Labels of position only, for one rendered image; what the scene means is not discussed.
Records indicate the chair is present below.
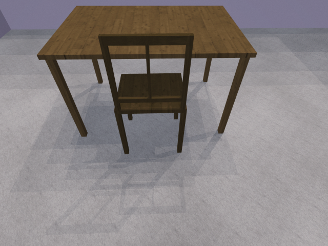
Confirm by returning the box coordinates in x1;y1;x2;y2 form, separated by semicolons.
98;33;194;154

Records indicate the table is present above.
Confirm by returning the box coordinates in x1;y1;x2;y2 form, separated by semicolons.
37;6;257;137

